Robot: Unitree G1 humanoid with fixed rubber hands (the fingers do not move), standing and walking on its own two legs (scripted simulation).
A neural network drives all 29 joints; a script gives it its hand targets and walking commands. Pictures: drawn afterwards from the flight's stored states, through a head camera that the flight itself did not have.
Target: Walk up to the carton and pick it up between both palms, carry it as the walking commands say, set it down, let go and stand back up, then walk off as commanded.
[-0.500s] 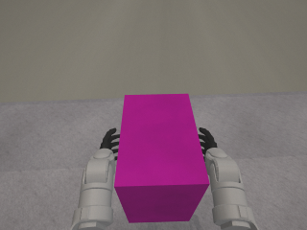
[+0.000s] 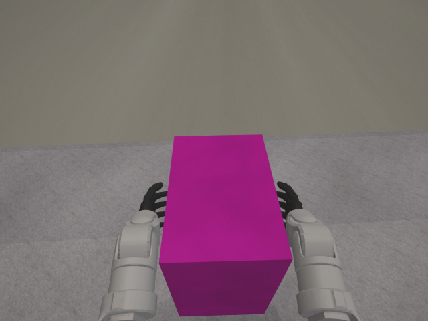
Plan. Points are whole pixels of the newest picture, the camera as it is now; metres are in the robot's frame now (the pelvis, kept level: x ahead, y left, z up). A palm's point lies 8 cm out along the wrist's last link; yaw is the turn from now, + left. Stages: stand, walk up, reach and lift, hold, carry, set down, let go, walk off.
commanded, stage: hold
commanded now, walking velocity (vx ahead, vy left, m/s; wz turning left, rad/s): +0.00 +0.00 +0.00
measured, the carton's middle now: (220, 227) +0.31 +0.00 -0.01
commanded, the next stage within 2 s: carry in 0.54 s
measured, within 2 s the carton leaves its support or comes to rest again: neither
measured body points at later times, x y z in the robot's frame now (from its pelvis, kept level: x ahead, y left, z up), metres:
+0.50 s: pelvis +0.00 +0.00 +0.00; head -0.05 +0.00 +0.45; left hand +0.30 +0.14 +0.04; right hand +0.30 -0.14 +0.04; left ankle +0.03 +0.13 -0.74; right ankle +0.02 -0.13 -0.74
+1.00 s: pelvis -0.06 +0.00 -0.02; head -0.07 +0.00 +0.43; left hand +0.22 +0.15 +0.06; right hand +0.23 -0.13 +0.06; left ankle +0.03 +0.13 -0.74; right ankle -0.01 -0.13 -0.74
